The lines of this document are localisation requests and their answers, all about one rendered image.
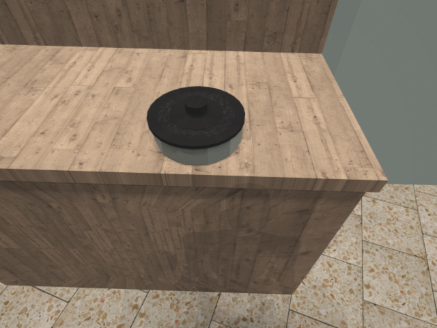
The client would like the lid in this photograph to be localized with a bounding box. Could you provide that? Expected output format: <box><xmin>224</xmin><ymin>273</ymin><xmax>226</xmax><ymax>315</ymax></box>
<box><xmin>147</xmin><ymin>86</ymin><xmax>245</xmax><ymax>150</ymax></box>

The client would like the table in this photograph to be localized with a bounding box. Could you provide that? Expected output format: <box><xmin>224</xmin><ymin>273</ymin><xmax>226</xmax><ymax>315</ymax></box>
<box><xmin>0</xmin><ymin>0</ymin><xmax>388</xmax><ymax>295</ymax></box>

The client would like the pot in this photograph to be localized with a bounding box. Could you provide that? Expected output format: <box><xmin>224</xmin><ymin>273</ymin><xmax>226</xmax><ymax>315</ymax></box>
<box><xmin>154</xmin><ymin>130</ymin><xmax>242</xmax><ymax>166</ymax></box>

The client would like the knob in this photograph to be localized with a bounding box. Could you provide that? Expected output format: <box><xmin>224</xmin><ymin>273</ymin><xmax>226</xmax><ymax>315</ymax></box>
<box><xmin>184</xmin><ymin>95</ymin><xmax>207</xmax><ymax>115</ymax></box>

